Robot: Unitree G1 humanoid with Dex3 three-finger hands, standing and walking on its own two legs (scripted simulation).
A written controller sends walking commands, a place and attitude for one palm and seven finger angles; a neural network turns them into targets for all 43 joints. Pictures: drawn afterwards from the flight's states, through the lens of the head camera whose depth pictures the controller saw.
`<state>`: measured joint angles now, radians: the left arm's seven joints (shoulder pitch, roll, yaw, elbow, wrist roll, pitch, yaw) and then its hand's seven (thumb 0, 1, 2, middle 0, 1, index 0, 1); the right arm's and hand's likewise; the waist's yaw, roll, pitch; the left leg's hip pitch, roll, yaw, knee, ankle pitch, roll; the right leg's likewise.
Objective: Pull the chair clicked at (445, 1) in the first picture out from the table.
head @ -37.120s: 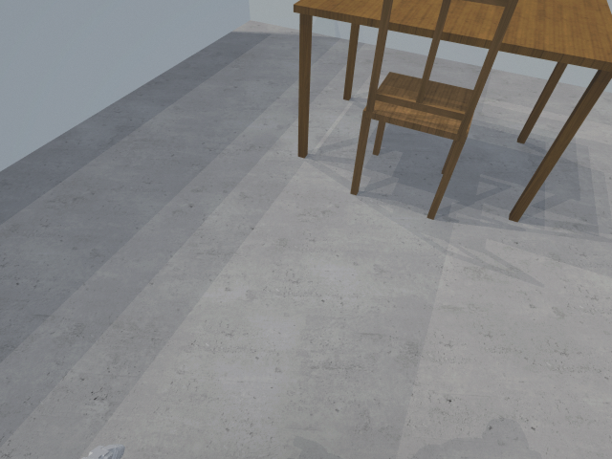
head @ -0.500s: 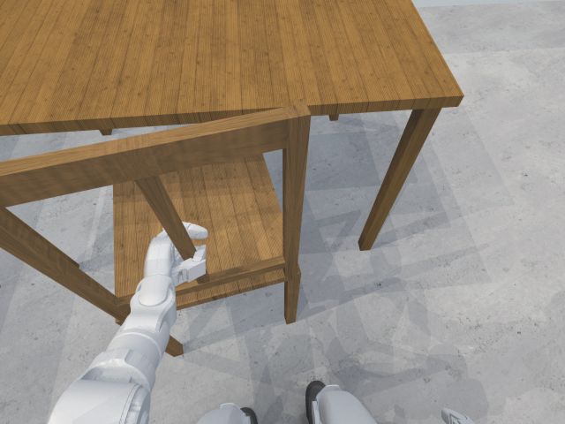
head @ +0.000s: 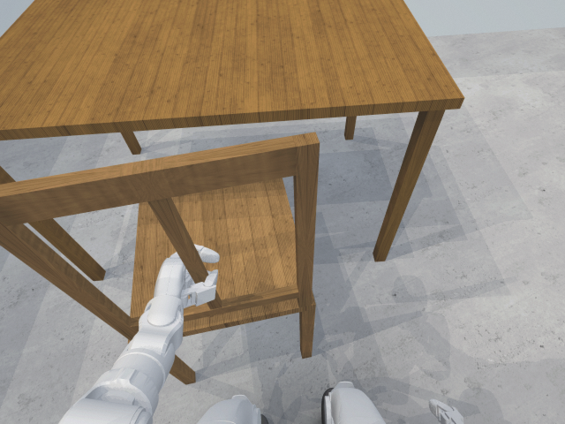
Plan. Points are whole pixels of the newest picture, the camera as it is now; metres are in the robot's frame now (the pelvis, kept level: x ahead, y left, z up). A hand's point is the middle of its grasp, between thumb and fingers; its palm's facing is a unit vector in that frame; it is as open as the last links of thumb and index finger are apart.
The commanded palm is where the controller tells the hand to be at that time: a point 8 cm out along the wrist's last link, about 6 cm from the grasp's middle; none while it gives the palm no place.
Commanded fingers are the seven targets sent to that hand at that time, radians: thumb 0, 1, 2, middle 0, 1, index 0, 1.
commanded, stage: step backward, pulling the chair out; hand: left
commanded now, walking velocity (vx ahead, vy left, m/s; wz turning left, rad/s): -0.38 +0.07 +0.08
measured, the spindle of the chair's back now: (193, 263) +0.36 +0.16 -0.02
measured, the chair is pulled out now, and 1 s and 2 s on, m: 0.21 0.33 0.61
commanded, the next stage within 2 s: stop walking, hand still on the chair in 1.64 s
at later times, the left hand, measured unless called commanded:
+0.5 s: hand (202, 297) +0.31 +0.14 -0.05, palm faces -0.01 -0.98 -0.19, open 5.4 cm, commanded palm +0.29 +0.20 -0.04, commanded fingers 0.00 0.90 0.90 -0.50 -1.45 -0.50 -1.45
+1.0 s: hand (183, 367) +0.21 +0.15 -0.05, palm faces -0.03 -0.98 -0.20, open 5.5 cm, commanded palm +0.21 +0.21 -0.04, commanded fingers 0.00 0.90 0.90 -0.50 -1.45 -0.50 -1.45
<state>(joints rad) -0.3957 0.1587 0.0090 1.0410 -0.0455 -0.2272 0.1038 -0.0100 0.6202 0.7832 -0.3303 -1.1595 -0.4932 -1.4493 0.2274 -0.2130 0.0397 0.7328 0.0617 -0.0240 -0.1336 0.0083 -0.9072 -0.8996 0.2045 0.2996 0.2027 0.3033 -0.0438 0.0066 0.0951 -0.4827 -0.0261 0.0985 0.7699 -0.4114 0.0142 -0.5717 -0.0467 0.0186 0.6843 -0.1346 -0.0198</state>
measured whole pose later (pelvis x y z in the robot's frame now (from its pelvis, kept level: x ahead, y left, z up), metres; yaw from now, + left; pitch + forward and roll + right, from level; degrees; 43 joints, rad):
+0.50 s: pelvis -0.06 +0.02 +0.02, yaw +3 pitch +2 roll +0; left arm -0.56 0.17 0.01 1.05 -0.04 -0.14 0.10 0.02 0.66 0.74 -0.25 -1.19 -0.49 -1.45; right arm 0.16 -0.27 0.01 0.77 0.05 -0.02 -0.13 0.01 -0.91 -0.90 0.20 0.30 0.20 0.30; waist -0.10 0.01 0.17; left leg -0.40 0.00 -0.02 0.61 -0.23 -0.03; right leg -0.47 -0.04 -0.04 0.58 -0.15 0.01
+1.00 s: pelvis -0.15 +0.02 +0.02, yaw +1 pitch +2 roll +1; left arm -0.50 0.19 -0.01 1.05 -0.03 -0.16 0.09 0.04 0.64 0.76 -0.27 -1.20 -0.49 -1.45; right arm 0.20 -0.25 0.01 0.77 0.04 -0.02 -0.13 0.01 -0.91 -0.90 0.20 0.30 0.20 0.30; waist -0.05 -0.03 0.12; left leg -0.36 -0.01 0.04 0.57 -0.25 0.02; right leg -0.47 -0.05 0.00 0.64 -0.24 0.01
